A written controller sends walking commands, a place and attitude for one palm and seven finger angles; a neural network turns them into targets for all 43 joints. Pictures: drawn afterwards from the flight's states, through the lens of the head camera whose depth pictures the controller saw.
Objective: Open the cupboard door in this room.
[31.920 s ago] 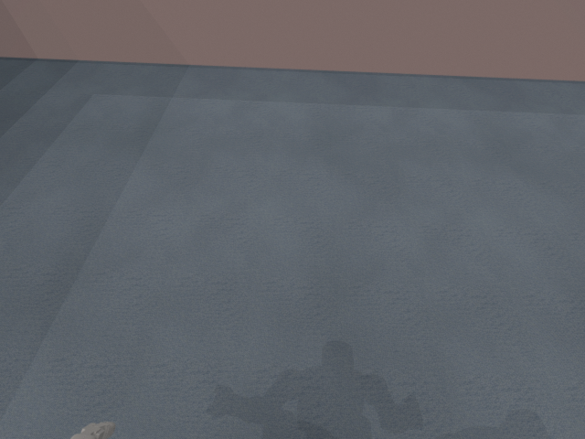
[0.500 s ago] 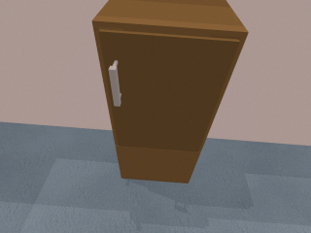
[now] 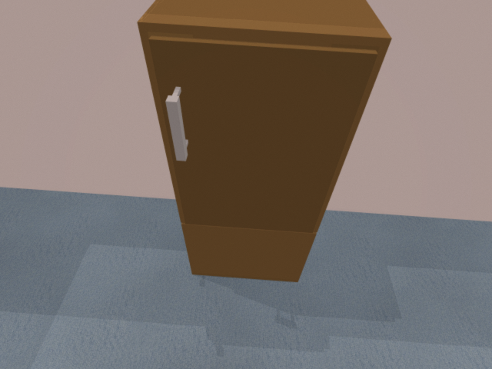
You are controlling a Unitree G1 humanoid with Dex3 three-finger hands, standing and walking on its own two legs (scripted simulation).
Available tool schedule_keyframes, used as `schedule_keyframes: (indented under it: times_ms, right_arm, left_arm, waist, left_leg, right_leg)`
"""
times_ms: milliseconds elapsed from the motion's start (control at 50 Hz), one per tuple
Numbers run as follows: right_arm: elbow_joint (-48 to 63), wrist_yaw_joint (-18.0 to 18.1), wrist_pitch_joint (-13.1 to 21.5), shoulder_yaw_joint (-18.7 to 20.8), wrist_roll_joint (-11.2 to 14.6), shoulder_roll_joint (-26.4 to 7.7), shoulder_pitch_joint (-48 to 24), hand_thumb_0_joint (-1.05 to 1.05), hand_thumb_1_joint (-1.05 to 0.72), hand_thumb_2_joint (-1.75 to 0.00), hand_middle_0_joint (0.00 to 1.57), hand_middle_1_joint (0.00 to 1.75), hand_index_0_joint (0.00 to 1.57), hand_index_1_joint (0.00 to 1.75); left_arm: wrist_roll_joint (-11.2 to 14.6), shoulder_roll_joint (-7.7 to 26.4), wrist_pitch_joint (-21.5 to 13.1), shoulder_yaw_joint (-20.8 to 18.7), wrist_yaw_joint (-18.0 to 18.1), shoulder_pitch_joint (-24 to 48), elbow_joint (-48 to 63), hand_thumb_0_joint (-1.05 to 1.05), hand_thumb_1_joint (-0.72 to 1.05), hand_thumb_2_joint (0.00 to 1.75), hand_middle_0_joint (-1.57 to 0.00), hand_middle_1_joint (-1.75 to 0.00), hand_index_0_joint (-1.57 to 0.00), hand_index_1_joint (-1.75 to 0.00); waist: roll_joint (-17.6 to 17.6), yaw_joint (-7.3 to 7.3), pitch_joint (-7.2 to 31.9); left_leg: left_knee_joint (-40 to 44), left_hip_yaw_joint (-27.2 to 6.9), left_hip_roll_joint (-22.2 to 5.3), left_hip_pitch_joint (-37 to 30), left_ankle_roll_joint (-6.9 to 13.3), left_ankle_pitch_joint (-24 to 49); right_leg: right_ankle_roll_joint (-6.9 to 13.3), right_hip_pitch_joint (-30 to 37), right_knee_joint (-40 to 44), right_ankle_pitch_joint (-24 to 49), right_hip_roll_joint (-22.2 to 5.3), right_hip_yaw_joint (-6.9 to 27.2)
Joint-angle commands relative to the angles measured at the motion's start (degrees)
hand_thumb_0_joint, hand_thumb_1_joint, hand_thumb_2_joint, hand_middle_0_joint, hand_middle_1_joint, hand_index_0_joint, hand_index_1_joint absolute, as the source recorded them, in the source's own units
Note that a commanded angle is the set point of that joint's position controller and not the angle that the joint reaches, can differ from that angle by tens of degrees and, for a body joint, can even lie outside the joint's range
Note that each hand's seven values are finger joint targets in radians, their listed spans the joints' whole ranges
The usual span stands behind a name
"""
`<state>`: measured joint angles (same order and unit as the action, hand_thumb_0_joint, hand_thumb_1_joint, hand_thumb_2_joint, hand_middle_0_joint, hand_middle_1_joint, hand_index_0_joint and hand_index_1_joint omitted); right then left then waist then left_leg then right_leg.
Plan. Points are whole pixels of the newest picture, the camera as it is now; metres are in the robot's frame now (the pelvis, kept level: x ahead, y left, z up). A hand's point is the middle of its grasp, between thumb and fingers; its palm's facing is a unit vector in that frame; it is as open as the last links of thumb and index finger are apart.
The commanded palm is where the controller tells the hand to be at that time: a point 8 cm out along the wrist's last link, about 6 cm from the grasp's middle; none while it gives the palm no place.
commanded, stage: raise the hand with hooked fingers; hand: left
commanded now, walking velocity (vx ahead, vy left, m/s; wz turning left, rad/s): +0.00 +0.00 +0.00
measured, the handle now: (179, 125) +0.58 +0.18 +0.08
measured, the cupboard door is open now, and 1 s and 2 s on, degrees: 0 0 0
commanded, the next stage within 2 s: none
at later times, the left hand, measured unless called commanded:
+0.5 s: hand (125, 341) +0.17 +0.19 -0.02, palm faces +0.13 -0.99 -0.07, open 9.5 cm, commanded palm +0.15 +0.25 -0.01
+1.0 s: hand (111, 277) +0.24 +0.23 +0.03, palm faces +0.01 -1.00 -0.07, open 12.5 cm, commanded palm +0.22 +0.28 +0.05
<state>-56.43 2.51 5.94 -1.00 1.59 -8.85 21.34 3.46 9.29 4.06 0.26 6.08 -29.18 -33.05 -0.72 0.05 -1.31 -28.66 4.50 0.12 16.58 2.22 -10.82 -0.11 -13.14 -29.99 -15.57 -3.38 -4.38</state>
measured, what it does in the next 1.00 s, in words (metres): stands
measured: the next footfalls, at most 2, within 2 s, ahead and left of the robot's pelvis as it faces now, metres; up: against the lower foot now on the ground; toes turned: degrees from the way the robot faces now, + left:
none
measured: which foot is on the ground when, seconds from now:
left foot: down 0.00-1.00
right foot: down 0.00-1.00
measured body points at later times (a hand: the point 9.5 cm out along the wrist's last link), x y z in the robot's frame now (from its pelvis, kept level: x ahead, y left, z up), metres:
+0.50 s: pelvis +0.01 -0.03 -0.08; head +0.04 -0.01 +0.37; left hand +0.15 +0.25 -0.01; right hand +0.25 -0.25 -0.11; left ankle +0.05 +0.09 -0.74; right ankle +0.01 -0.13 -0.74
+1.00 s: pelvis +0.02 -0.01 -0.04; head +0.06 -0.01 +0.41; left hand +0.23 +0.28 +0.04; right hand +0.19 -0.27 -0.11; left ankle +0.05 +0.09 -0.74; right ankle +0.01 -0.13 -0.74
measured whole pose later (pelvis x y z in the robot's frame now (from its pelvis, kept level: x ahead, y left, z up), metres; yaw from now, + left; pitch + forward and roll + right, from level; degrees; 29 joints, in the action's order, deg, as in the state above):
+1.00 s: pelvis +0.02 -0.01 -0.04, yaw +2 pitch +9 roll -2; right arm -32.8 4.4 13.7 0.5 3.2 -16.3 16.9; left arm 21.2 19.8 -15.9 -18.5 -24.1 -16.8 -3.8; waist 1.7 0.4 5.7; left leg -52.6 -0.1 -1.4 38.6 1.1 -22.8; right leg 0.6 -32.0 -49.9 -26.7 0.5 -4.0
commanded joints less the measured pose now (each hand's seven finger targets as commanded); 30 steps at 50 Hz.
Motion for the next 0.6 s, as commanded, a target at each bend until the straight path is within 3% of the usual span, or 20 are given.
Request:
schedule_keyframes:
  times_ms: [0, 20, 40, 60, 100, 120, 140, 160, 180, 200, 240, 260, 300, 340, 360, 400, 440, 460, 500, 580]
  right_arm:
    - [18.48, 2.72, 13.68, 2.27, 3.40, -11.29, -10.08, 0.00, -0.90, -0.90, 0.20, 0.30, 0.20, 0.30]
    - [19.17, 2.64, 14.32, 2.67, 2.27, -12.89, -10.30, 0.00, -0.90, -0.90, 0.20, 0.30, 0.20, 0.30]
    - [20.49, 2.45, 14.51, 2.98, 1.16, -13.05, -10.08, 0.00, -0.90, -0.90, 0.20, 0.30, 0.20, 0.30]
    - [21.97, 1.74, 14.51, 3.68, 0.76, -13.27, -10.38, 0.00, -0.90, -0.90, 0.20, 0.30, 0.20, 0.30]
    - [24.14, 0.37, 14.33, 5.19, -0.71, -12.65, -11.71, 0.00, -0.90, -0.90, 0.20, 0.30, 0.20, 0.30]
    - [25.59, -0.49, 13.94, 5.92, -0.78, -12.50, -12.47, 0.00, -0.90, -0.90, 0.20, 0.30, 0.20, 0.30]
    - [27.64, -1.37, 13.53, 6.41, -0.74, -12.72, -13.46, 0.00, -0.90, -0.90, 0.20, 0.30, 0.20, 0.30]
    - [29.67, -2.54, 12.95, 6.93, -0.27, -13.18, -13.14, 0.00, -0.90, -0.90, 0.20, 0.30, 0.20, 0.30]
    - [32.64, -2.85, 12.53, 6.98, 0.15, -13.21, -14.64, 0.00, -0.90, -0.90, 0.20, 0.30, 0.20, 0.30]
    - [35.01, -2.56, 11.76, 7.12, 0.78, -13.16, -15.75, 0.00, -0.90, -0.90, 0.20, 0.30, 0.20, 0.30]
    - [38.55, -1.61, 10.24, 6.66, 1.42, -12.62, -16.74, 0.00, -0.90, -0.90, 0.20, 0.30, 0.20, 0.30]
    - [39.01, -1.08, 9.54, 6.53, 1.15, -12.48, -15.55, 0.00, -0.90, -0.90, 0.20, 0.30, 0.20, 0.30]
    - [38.83, -0.18, 8.72, 6.36, 0.83, -11.34, -13.06, 0.00, -0.90, -0.90, 0.20, 0.30, 0.20, 0.30]
    - [37.52, 0.46, 8.65, 6.04, 0.18, -10.96, -11.05, 0.00, -0.90, -0.90, 0.20, 0.30, 0.20, 0.30]
    - [36.38, 0.80, 8.82, 5.56, -0.40, -11.15, -10.17, 0.00, -0.90, -0.90, 0.20, 0.30, 0.20, 0.30]
    - [34.38, 1.12, 9.46, 5.23, -0.35, -11.28, -9.62, 0.00, -0.90, -0.90, 0.20, 0.30, 0.20, 0.30]
    - [32.89, 1.42, 10.22, 4.85, 0.00, -12.02, -9.75, 0.00, -0.90, -0.90, 0.20, 0.30, 0.20, 0.30]
    - [32.78, 1.63, 10.41, 4.55, 0.26, -12.29, -10.06, 0.00, -0.90, -0.90, 0.20, 0.30, 0.20, 0.30]
    - [32.88, 1.94, 10.52, 4.55, 0.70, -12.79, -10.35, 0.00, -0.90, -0.90, 0.20, 0.30, 0.20, 0.30]
    - [33.72, 2.13, 10.06, 4.30, 1.07, -11.95, -11.87, 0.00, -0.90, -0.90, 0.20, 0.30, 0.20, 0.30]
  left_arm:
    - [7.15, -3.02, -9.44, 5.32, 2.25, 7.28, 43.19, 0.00, 0.78, 0.85, -0.21, -0.37, -0.21, -0.37]
    - [6.49, 0.50, -12.09, 2.72, 1.90, 7.10, 41.34, 0.00, 0.76, 0.84, -0.21, -0.39, -0.21, -0.39]
    - [6.34, -0.10, -15.17, 2.14, 0.54, 6.82, 39.00, 0.00, 0.74, 0.83, -0.21, -0.40, -0.21, -0.40]
    - [5.99, 0.11, -18.38, 0.80, -1.49, 6.29, 33.03, 0.00, 0.71, 0.82, -0.21, -0.42, -0.21, -0.42]
    - [7.74, 0.86, -26.69, -4.33, -7.96, -0.55, 24.26, 0.00, 0.67, 0.80, -0.22, -0.45, -0.22, -0.45]
    - [8.97, 2.35, -31.03, -7.02, -12.22, -3.96, 22.13, 0.00, 0.64, 0.79, -0.22, -0.47, -0.22, -0.47]
    - [10.00, 3.32, -35.01, -8.23, -16.92, -5.28, 22.31, 0.00, 0.62, 0.78, -0.22, -0.48, -0.22, -0.48]
    - [10.35, 7.29, -37.43, -11.88, -21.69, -5.51, 20.93, 0.00, 0.60, 0.77, -0.22, -0.50, -0.22, -0.50]
    - [11.26, 10.39, -38.16, -14.45, -24.68, -5.08, 24.46, 0.00, 0.57, 0.76, -0.22, -0.51, -0.22, -0.51]
    - [11.63, 12.72, -36.89, -17.34, -26.03, -6.54, 26.18, 0.00, 0.55, 0.75, -0.22, -0.53, -0.22, -0.53]
    - [14.15, 11.39, -32.81, -16.63, -26.71, -3.47, 34.99, 0.00, 0.50, 0.73, -0.23, -0.55, -0.23, -0.55]
    - [15.39, 12.88, -31.40, -18.20, -26.15, -0.96, 39.08, 0.00, 0.48, 0.72, -0.23, -0.57, -0.23, -0.57]
    - [15.63, 12.76, -31.02, -18.71, -24.01, 2.16, 47.24, 0.00, 0.43, 0.70, -0.23, -0.60, -0.23, -0.60]
    - [14.70, 12.57, -33.21, -17.03, -22.50, 6.74, 54.29, 0.00, 0.39, 0.68, -0.24, -0.63, -0.24, -0.63]
    - [14.74, 12.98, -34.40, -16.04, -22.72, 9.94, 56.10, 0.00, 0.36, 0.67, -0.24, -0.64, -0.24, -0.64]
    - [14.31, 11.68, -35.79, -14.09, -24.34, 10.10, 53.59, 0.00, 0.32, 0.65, -0.24, -0.68, -0.24, -0.68]
    - [14.51, 12.78, -35.15, -14.14, -26.90, 11.40, 50.16, 0.00, 0.27, 0.63, -0.25, -0.70, -0.25, -0.70]
    - [15.57, 12.95, -33.61, -14.43, -28.62, 11.41, 48.10, 0.00, 0.25, 0.62, -0.25, -0.72, -0.25, -0.72]
    - [15.65, 15.95, -30.04, -17.33, -30.55, 10.25, 46.64, 0.00, 0.20, 0.60, -0.25, -0.75, -0.25, -0.75]
    - [18.22, 17.84, -23.56, -22.85, -31.47, 7.12, 45.02, 0.00, 0.11, 0.56, -0.26, -0.81, -0.26, -0.81]
  waist:
    - [6.18, 2.97, -0.59]
    - [0.46, 3.97, -0.54]
    - [-6.09, 4.41, -1.45]
    - [-7.17, 4.12, -2.62]
    - [-14.28, 0.08, 0.72]
    - [-15.37, -1.63, 2.39]
    - [-13.84, -2.27, 4.00]
    - [-5.62, -3.14, 5.00]
    - [-3.03, -3.81, 8.18]
    - [-2.83, -4.98, 10.54]
    - [0.84, -4.66, 12.99]
    - [2.83, -4.33, 13.61]
    - [4.84, -2.34, 15.34]
    - [6.50, 0.13, 17.07]
    - [5.63, 1.65, 16.14]
    - [7.64, 2.97, 15.61]
    - [6.56, 3.83, 14.82]
    - [7.11, 3.33, 14.14]
    - [6.03, 2.14, 17.71]
    - [3.10, -0.98, 22.61]
  left_leg:
    - [5.98, -8.70, -2.00, 2.96, -2.14, -19.13]
    - [3.01, -8.92, -1.33, 5.40, -2.06, -19.89]
    - [-0.81, -8.85, -0.88, 7.99, -2.09, -19.46]
    - [-4.30, -8.26, -0.09, 10.80, -2.47, -19.37]
    - [-12.11, -5.53, 0.49, 18.97, -3.14, -17.71]
    - [-15.63, -4.58, 0.75, 22.57, -3.24, -16.53]
    - [-18.54, -4.08, 1.10, 25.07, -3.25, -15.93]
    - [-20.41, -3.94, 1.52, 25.25, -3.38, -15.08]
    - [-21.13, -3.53, 1.80, 25.73, -2.88, -15.59]
    - [-21.05, -3.19, 1.57, 25.63, -2.26, -15.31]
    - [-20.89, -3.16, 1.40, 23.74, -1.52, -14.53]
    - [-21.35, -3.83, 1.24, 23.66, -1.42, -13.97]
    - [-23.09, -4.52, 0.32, 21.00, -0.87, -9.90]
    - [-25.20, -5.36, -0.39, 18.48, -0.41, -4.44]
    - [-26.85, -6.08, -0.58, 19.23, -0.21, -2.82]
    - [-28.31, -6.44, -0.84, 18.86, -0.23, -1.97]
    - [-28.36, -6.92, -1.10, 19.52, -0.19, -3.80]
    - [-28.60, -7.05, -0.95, 20.00, -0.15, -3.77]
    - [-27.15, -6.74, -0.82, 19.35, -0.06, -3.37]
    - [-24.55, -6.54, -0.52, 16.59, -0.10, 2.03]
  right_leg:
    - [1.32, -10.73, -1.32, -7.64, 3.66, -2.94]
    - [0.92, -13.73, -0.66, -12.27, 3.55, -2.15]
    - [0.69, -18.07, -2.48, -15.24, 3.87, -2.60]
    - [0.65, -21.50, -3.82, -17.29, 3.78, -2.21]
    - [0.93, -27.11, -8.26, -23.50, 3.60, -0.89]
    - [1.25, -28.23, -10.09, -25.49, 3.39, 0.90]
    - [1.66, -28.14, -11.96, -25.42, 3.01, 2.41]
    - [2.76, -27.00, -13.52, -23.82, 2.54, 4.26]
    - [2.78, -25.48, -14.42, -23.24, 2.10, 5.08]
    - [2.67, -24.71, -15.38, -22.21, 2.54, 5.33]
    - [2.05, -24.16, -15.89, -19.61, 2.84, 5.31]
    - [1.99, -24.18, -16.36, -19.00, 3.32, 5.73]
    - [1.72, -24.67, -16.64, -13.15, 3.86, 5.70]
    - [1.49, -26.05, -18.81, -3.85, 4.61, 4.37]
    - [1.30, -27.10, -19.90, -0.76, 5.02, 4.53]
    - [1.18, -29.64, -20.46, 0.83, 5.06, 4.11]
    - [1.08, -30.59, -19.51, -1.59, 5.20, 4.06]
    - [1.15, -30.03, -19.01, -1.75, 5.49, 4.76]
    - [1.02, -26.48, -17.32, -2.02, 4.83, 5.16]
    - [0.36, -19.14, -16.05, 4.97, 4.14, 4.76]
